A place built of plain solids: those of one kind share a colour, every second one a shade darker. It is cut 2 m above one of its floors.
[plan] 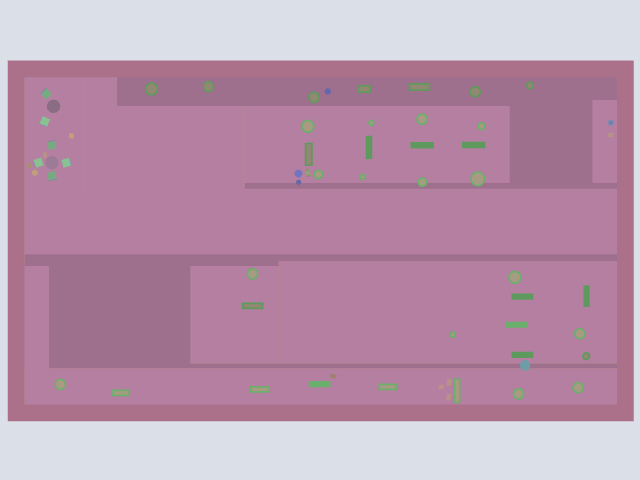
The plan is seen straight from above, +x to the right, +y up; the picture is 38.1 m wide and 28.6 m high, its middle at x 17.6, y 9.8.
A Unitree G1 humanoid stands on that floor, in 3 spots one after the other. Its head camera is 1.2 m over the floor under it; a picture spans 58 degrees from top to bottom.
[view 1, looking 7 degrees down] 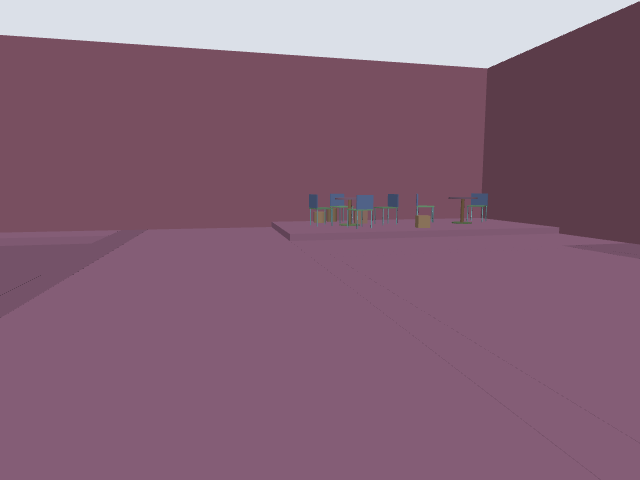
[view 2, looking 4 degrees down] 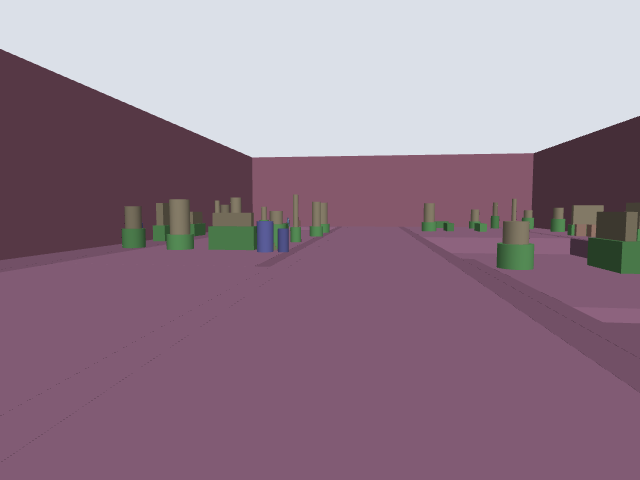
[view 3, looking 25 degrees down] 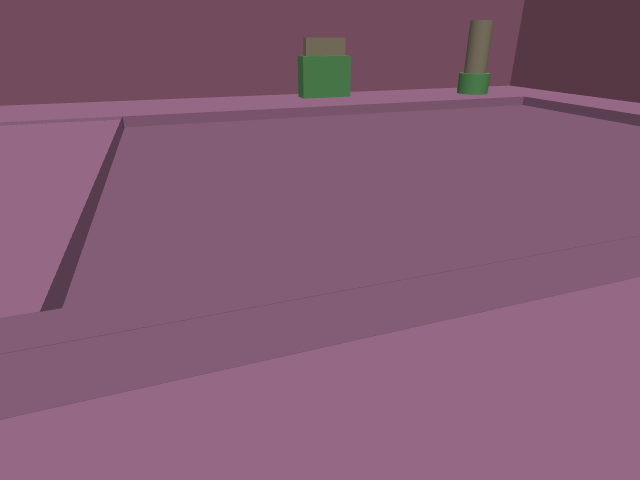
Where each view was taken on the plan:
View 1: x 12.98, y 10.95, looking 167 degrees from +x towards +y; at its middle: floor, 9.80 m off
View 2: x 4.24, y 10.70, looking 7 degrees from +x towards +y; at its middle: floor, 17.20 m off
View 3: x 9.16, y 10.35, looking -109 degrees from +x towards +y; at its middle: floor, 3.27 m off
